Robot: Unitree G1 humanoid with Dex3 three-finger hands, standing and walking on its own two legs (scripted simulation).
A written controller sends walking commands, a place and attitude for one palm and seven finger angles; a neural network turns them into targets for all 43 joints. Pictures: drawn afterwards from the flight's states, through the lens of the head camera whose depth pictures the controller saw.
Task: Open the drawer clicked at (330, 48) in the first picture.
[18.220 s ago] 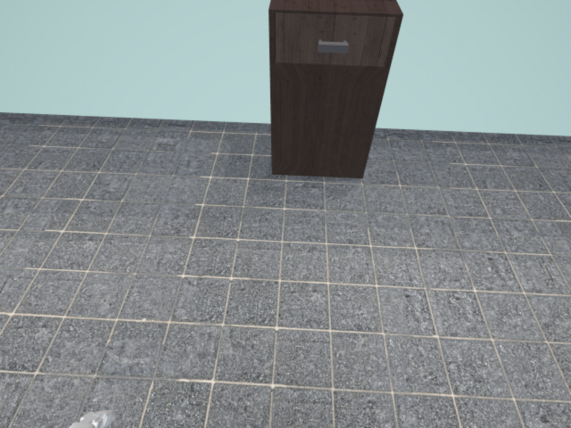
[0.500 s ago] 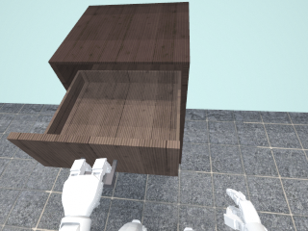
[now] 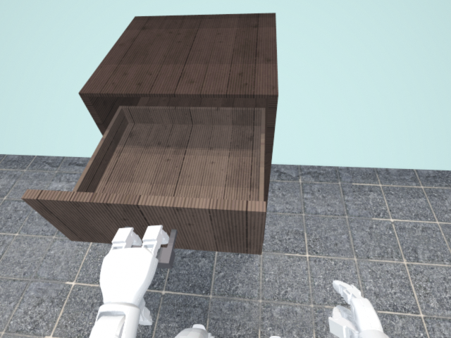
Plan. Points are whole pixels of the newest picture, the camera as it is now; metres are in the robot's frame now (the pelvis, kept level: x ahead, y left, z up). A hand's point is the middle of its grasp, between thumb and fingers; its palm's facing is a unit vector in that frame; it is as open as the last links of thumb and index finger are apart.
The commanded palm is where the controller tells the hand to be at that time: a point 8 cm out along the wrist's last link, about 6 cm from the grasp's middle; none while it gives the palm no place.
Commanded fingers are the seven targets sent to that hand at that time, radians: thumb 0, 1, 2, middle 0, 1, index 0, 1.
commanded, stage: lift the hand off the handle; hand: left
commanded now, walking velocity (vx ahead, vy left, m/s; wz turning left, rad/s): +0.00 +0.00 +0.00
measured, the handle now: (146, 244) +0.29 +0.18 -0.01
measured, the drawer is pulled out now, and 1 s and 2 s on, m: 0.30 0.30 0.30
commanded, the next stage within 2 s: none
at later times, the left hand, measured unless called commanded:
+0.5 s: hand (142, 268) +0.24 +0.18 -0.01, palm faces +0.00 -0.14 -0.99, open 13.8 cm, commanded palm +0.22 +0.18 +0.05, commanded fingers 0.00 -0.50 0.30 -0.30 -1.20 -0.30 -1.20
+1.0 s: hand (133, 258) +0.25 +0.18 +0.03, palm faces +0.03 -0.17 -0.99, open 13.6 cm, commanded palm +0.22 +0.18 +0.09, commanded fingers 0.00 -0.50 0.30 -0.30 -1.20 -0.30 -1.20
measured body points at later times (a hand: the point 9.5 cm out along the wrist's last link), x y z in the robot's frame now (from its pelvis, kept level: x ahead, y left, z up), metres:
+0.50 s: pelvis +0.00 +0.01 +0.01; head +0.04 -0.01 +0.46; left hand +0.24 +0.18 +0.04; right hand +0.19 -0.21 -0.10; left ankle +0.03 +0.13 -0.67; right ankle +0.00 -0.07 -0.67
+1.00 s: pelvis +0.02 +0.02 +0.02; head +0.04 -0.01 +0.47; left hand +0.24 +0.19 +0.08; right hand +0.22 -0.19 -0.07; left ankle +0.03 +0.13 -0.67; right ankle +0.00 -0.07 -0.67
